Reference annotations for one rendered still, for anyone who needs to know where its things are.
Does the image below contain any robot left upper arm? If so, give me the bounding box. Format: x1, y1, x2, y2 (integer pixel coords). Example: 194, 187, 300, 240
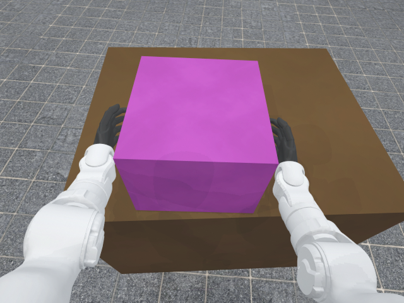
0, 203, 105, 303

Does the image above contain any robot left forearm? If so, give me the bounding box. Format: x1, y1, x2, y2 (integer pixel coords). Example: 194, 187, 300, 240
23, 144, 116, 259

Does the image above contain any robot right forearm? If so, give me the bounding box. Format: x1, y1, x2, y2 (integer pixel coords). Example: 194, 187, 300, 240
273, 161, 377, 289

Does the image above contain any left robot hand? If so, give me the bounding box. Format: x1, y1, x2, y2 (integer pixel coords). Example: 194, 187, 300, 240
93, 104, 127, 149

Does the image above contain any right robot hand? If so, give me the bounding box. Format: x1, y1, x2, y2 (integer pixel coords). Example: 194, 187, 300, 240
270, 117, 298, 163

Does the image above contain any pedestal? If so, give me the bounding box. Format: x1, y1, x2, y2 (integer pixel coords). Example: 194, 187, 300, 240
64, 47, 404, 274

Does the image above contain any robot right upper arm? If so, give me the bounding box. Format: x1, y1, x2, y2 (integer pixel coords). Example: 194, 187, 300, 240
297, 241, 404, 303

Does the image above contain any carton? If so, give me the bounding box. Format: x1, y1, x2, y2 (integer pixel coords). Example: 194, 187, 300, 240
113, 56, 279, 213

